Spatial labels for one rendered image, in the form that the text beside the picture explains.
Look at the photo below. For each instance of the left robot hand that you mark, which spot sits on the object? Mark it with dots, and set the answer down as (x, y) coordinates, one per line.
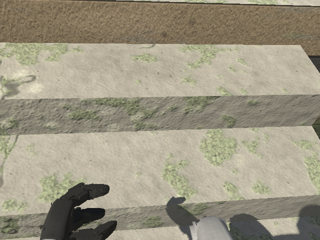
(63, 217)

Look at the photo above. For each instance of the right robot thigh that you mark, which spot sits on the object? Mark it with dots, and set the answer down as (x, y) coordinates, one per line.
(210, 228)

